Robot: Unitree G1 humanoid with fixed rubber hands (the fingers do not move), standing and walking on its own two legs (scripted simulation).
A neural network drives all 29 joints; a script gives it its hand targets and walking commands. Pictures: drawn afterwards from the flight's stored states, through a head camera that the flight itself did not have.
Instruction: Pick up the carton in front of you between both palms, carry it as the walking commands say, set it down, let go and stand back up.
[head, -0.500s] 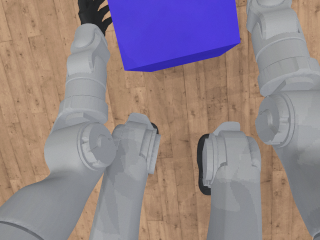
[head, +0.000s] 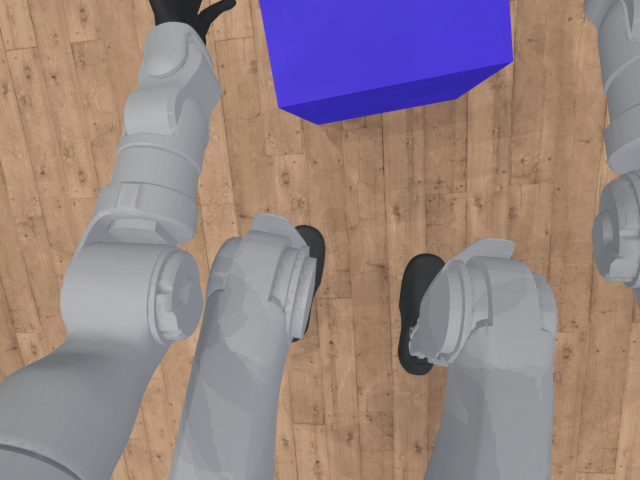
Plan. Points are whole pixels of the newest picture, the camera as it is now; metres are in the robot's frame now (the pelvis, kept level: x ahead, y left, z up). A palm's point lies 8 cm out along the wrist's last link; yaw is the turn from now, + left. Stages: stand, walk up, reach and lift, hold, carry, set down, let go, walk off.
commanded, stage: set down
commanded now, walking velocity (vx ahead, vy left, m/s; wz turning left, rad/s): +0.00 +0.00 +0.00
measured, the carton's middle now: (375, 13) +0.56 +0.01 -0.26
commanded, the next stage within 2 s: let go in 0.84 s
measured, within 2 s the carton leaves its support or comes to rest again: neither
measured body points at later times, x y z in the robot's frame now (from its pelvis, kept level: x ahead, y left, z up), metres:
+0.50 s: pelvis +0.02 +0.00 +0.13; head +0.35 -0.02 +0.44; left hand +0.52 +0.20 +0.02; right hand +0.60 -0.19 +0.02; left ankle +0.13 +0.12 -0.35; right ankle +0.10 -0.10 -0.35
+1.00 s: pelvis +0.05 -0.01 +0.27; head +0.35 -0.03 +0.61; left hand +0.50 +0.19 +0.16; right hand +0.58 -0.20 +0.16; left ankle +0.13 +0.12 -0.35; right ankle +0.10 -0.10 -0.35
